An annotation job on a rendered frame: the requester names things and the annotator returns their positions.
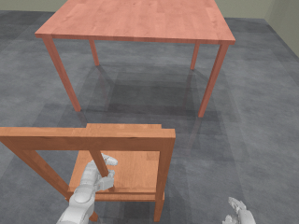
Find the chair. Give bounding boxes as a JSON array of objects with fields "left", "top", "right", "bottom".
[{"left": 0, "top": 123, "right": 176, "bottom": 222}]

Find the table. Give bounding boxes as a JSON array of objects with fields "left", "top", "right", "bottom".
[{"left": 35, "top": 0, "right": 235, "bottom": 118}]

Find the left robot forearm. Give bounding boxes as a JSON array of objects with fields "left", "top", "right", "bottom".
[{"left": 56, "top": 184, "right": 96, "bottom": 224}]

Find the right robot hand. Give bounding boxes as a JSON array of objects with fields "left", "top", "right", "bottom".
[{"left": 222, "top": 197, "right": 256, "bottom": 224}]

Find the left robot hand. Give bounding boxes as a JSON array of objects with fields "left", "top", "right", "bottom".
[{"left": 79, "top": 153, "right": 118, "bottom": 191}]

